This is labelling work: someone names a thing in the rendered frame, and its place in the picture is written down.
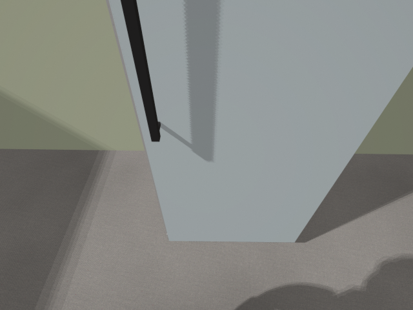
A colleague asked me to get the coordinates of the handle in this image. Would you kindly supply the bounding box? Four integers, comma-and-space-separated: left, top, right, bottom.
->
121, 0, 161, 141

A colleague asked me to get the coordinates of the fridge door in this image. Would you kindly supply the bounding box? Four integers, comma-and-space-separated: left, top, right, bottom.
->
109, 0, 413, 242

